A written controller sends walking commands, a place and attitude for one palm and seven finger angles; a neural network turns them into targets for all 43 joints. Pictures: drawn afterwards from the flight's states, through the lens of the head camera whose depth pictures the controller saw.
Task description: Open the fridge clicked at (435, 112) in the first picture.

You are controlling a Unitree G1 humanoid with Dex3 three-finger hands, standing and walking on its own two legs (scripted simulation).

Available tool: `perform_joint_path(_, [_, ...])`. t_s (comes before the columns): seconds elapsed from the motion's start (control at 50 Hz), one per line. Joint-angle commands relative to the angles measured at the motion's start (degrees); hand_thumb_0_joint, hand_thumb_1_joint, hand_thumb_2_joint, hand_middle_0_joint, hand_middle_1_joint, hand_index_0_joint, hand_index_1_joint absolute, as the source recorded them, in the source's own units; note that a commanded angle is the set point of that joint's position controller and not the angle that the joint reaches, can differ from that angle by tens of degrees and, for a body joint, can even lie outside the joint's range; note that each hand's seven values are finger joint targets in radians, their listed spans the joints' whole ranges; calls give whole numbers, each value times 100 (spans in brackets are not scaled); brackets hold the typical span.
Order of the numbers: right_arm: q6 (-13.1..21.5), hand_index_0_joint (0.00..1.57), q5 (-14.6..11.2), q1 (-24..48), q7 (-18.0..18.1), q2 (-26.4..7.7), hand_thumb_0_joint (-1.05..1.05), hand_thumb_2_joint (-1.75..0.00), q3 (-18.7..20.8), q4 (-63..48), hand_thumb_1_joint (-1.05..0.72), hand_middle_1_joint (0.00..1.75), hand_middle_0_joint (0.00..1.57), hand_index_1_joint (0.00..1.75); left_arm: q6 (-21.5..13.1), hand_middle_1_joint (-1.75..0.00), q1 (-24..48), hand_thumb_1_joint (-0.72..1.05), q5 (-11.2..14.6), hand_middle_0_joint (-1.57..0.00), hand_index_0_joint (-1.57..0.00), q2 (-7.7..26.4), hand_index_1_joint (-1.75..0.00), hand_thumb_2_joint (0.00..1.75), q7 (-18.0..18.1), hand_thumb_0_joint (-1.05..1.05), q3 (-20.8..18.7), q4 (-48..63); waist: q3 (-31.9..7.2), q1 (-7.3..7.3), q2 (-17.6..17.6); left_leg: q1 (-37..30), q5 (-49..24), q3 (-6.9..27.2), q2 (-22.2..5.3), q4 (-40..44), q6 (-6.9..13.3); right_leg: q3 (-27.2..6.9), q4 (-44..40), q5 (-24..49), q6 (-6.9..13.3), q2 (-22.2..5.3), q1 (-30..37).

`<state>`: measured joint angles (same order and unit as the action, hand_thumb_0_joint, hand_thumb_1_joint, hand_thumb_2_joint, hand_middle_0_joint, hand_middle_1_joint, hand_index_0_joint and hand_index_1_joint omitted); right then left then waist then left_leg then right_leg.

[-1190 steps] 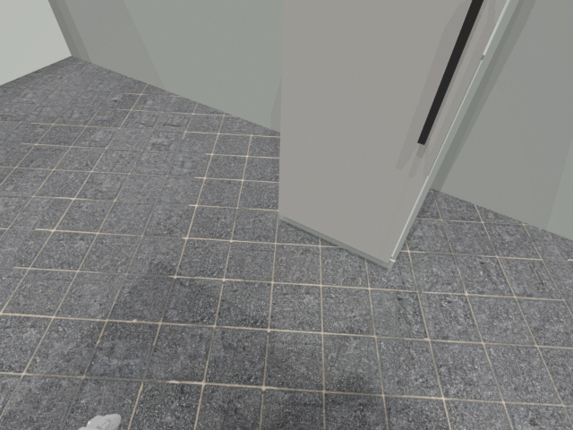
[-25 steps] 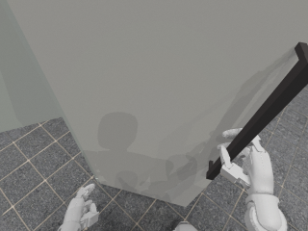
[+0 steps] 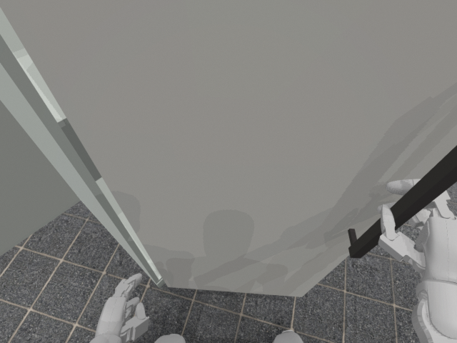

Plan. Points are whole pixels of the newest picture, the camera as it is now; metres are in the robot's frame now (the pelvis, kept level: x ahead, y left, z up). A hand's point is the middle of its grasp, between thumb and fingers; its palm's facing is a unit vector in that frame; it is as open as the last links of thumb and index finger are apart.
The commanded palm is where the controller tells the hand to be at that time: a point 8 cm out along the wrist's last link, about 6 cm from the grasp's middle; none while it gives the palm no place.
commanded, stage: walk backward, drawing the door open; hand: right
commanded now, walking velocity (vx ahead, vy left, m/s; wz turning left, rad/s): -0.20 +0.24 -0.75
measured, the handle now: (410, 188) +0.31 -0.23 +0.15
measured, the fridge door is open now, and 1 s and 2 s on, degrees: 51 56 56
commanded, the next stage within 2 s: stop walking and hold the door back in 0.06 s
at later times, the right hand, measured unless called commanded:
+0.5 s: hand (386, 271) +0.21 -0.18 +0.12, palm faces +0.52 +0.83 -0.20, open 5.5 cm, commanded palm +0.18 -0.22 +0.11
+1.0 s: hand (384, 243) +0.24 -0.19 +0.12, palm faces +0.48 +0.86 -0.16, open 5.4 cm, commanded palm +0.19 -0.22 +0.11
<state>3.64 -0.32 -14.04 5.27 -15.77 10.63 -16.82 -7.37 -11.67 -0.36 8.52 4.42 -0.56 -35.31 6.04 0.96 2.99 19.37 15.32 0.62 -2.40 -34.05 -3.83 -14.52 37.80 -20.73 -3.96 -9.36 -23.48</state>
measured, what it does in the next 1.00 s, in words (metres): steps to the left, turning right: right foot, then left foot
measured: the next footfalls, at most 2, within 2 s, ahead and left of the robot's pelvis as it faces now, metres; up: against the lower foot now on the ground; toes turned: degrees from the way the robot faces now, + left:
right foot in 0.30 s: -0.04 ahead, +0.00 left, +0.00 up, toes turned -22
left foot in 0.60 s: +0.00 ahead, +0.19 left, +0.00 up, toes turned -15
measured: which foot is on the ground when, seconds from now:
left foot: down 0.00-0.32, up 0.34-0.58, down 0.60-1.00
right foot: up 0.00-0.28, down 0.30-0.62, up 0.64-0.90, down 0.92-1.00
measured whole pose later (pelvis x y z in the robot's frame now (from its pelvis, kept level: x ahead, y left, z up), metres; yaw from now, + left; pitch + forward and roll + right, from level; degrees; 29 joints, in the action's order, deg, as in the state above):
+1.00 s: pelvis -0.09 +0.10 +0.01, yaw -19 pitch -2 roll -1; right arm 9.1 -3.4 30.0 5.1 -15.6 9.0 38.0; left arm -1.7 -14.6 1.2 18.2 6.3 -3.1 -40.3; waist 5.8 -2.7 0.0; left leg 19.9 22.9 0.7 -4.4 -41.6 -1.5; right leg 6.1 32.2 -13.8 0.3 -1.8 -15.3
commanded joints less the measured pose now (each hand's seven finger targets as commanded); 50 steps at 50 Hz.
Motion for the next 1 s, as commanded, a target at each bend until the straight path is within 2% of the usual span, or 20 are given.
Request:
perform_joint_path(0.0, [675, 45, 87, 545, 225, -1329, 0, -90, 1060, -1405, -90, 140, 45, 140, -358, -30, 817, 90, -128, -20, -20, 407, -30, 90, 126, 0, -222, 569, -1305, 14, -1234, -603, -834, 1524, -2170, 1778, 1296, 1181, 4418, -1608, 209, 1002, -1249])
perform_joint_path(0.02, [624, 45, 34, 288, 120, -1192, 0, -90, 948, -1001, -90, 140, 45, 140, -258, -30, 673, 90, -63, -20, -20, 553, -30, 90, 139, 0, -413, 457, -1539, -77, -1850, -662, -441, 1489, -2048, 1575, 1322, 1166, 4775, -1428, 148, 863, -1170])
perform_joint_path(0.1, [833, 45, -68, 502, 35, -787, 0, -90, 685, -1030, -90, 140, 45, 140, -77, -30, 983, 90, -17, -20, -20, 588, -30, 90, 202, 0, -317, 706, -1243, -82, -1419, -1451, -2240, -390, -1453, 903, 1363, 1764, 3320, -1181, 28, 665, -832])
perform_joint_path(0.16, [727, 45, -122, 941, 131, -846, 0, -90, 729, -835, -90, 140, 45, 140, -66, -30, 870, 90, -39, -20, -20, 710, -30, 90, 317, 0, -277, 787, -1425, -18, -1779, -1361, -2740, -51, -1703, 898, 1388, 1826, 1758, -1408, 222, 621, -144])
perform_joint_path(0.26, [690, 45, -166, 2764, 402, -461, 0, -90, -83, -456, -90, 140, 45, 140, 21, -30, 480, 90, 6, -20, -20, 867, -30, 90, 297, 0, -104, 798, -2049, -270, -400, -1287, -2918, 73, -1595, -63, 865, 1768, -1301, 561, 383, 822, 1354])
perform_joint_path(0.28, [728, 45, -218, 3160, 456, -640, 0, -90, -3, -518, -90, 140, 45, 140, 65, -30, 519, 90, 25, -20, -20, 1058, -30, 90, 310, 0, -184, 875, -2110, -280, 297, -668, -2225, -213, -1183, -733, 599, 1306, -1633, 1506, 496, 373, 2171])
perform_joint_path(0.3, [762, 45, -254, 3418, 494, -526, 0, -90, -198, -627, -90, 140, 45, 140, 72, -30, 600, 90, 56, -20, -20, 1174, -30, 90, 276, 0, -182, 969, -2091, -168, 1531, 534, -86, -559, -497, -1488, 223, -56, -1635, 3801, 1042, -791, 2875])
perform_joint_path(0.32, [765, 45, -192, 3635, 469, -339, 0, -90, -562, -600, -90, 140, 45, 140, 92, -30, 553, 90, 124, -20, -20, 1020, -30, 90, 177, 0, -97, 985, -1994, -34, 1920, 1109, 1911, -322, -252, -1968, 145, -464, -1315, 5759, 1525, -1344, 3062])
perform_joint_path(0.36, [718, 45, -10, 4359, 481, -916, 0, -90, -111, 41, -90, 140, 45, 140, 78, -30, 630, 90, 70, -20, -20, 958, -30, 90, 143, 0, -7, 710, -1739, -182, 1493, 1061, 1415, 1, -303, -2440, 220, -135, -1441, 4751, 1430, -1025, 2527])
perform_joint_path(0.46, [358, 45, -202, 5205, 316, -73, 0, -90, -889, 1174, -90, 140, 45, 140, 95, -30, 432, 90, 188, -20, -20, 1117, -30, 90, 70, 0, -109, 590, -1706, -210, 578, 182, 453, -532, 164, -1074, 93, 846, -1366, 2952, 1199, -297, 2192])
perform_joint_path(0.54, [302, 45, -251, 6150, 241, -401, 0, -90, -717, 2374, -90, 140, 45, 140, 156, -30, 662, 90, 169, -20, -20, 1131, -30, 90, 144, 0, 49, 499, -1656, -62, 367, -1170, 109, -557, 192, 608, 134, 1039, -1168, 792, 946, -105, 1134])
perform_joint_path(0.56, [332, 45, -210, 6310, 253, -764, 0, -90, -440, 2697, -90, 140, 45, 140, 167, -30, 584, 90, 150, -20, -20, 1114, -30, 90, 173, 0, 41, 431, -1706, -74, -47, -1408, 52, -49, -112, 1082, 278, 1194, -730, 324, 775, 129, 900])
perform_joint_path(0.6, [341, 45, -194, 6266, 233, -1257, 0, -90, -123, 3153, -90, 140, 45, 140, 260, -30, 566, 90, 123, -20, -20, 1078, -30, 90, 217, 0, 1, 448, -1446, -54, -1498, -1577, -51, 2507, -1711, 1848, 1060, 1584, 835, -825, 373, 1023, -317])
perform_joint_path(0.62, [395, 45, -189, 6173, 225, -1276, 0, -90, -26, 3405, -90, 140, 45, 140, 253, -30, 665, 90, 88, -20, -20, 1071, -30, 90, 216, 0, -4, 396, -1415, 96, -1088, -1701, -615, 2572, -2068, 1865, 1289, 1309, 1523, -982, 323, 976, -516])
perform_joint_path(0.64, [399, 45, -208, 6238, 230, -1464, 0, -90, 202, 3922, -90, 140, 45, 140, 281, -30, 511, 90, 138, -20, -20, 1155, -30, 90, 190, 0, -85, 311, -1513, 43, -1492, -1727, -277, 2628, -2013, 1849, 1191, 1055, 2040, -804, 274, 898, -762])
perform_joint_path(0.74, [786, 45, -154, 6664, 117, -1776, 0, -90, 562, 4813, -90, 140, 45, 140, 342, -30, 395, 90, 119, -20, -20, 1227, -30, 90, 191, 0, -93, 146, -1745, 25, -1453, -1868, -1595, 974, -1530, 1179, 1049, 1435, 1418, -205, 266, 843, -537])
perform_joint_path(0.86, [1004, 45, -184, 6863, 44, -1286, 0, -90, 233, 4643, -90, 140, 45, 140, 278, -30, 200, 90, 127, -20, -20, 1214, -30, 90, 195, 0, -193, 149, -1824, -114, -1319, -718, 181, 473, -1145, 1096, 844, 2152, -1025, 659, 317, 994, 1479])
perform_joint_path(0.88, [1059, 45, -240, 6786, 19, -1172, 0, -90, 192, 4449, -90, 140, 45, 140, 259, -30, 209, 90, 137, -20, -20, 1311, -30, 90, 211, 0, -274, 192, -1777, -177, -811, -450, 275, 247, -847, 600, 704, 1943, -1407, 827, 357, 831, 1894])
perform_joint_path(0.92, [1186, 45, -267, 6586, -11, -844, 0, -90, 9, 3918, -90, 140, 45, 140, 243, -30, 208, 90, 160, -20, -20, 1522, -30, 90, 178, 0, -298, 400, -1999, -100, 1059, 422, 831, -505, 141, -776, 300, -35, -1921, 1137, 1037, -699, 2346])
perform_joint_path(0.98, [1098, 45, -289, 6563, -70, -616, 0, -90, -286, 3370, -90, 140, 45, 140, 217, -30, 225, 90, 195, -20, -20, 1089, -30, 90, 122, 0, -139, 501, -1823, -224, 724, 483, 1322, -93, 127, -1470, 287, -582, -2105, 1511, 1556, -1139, 1918])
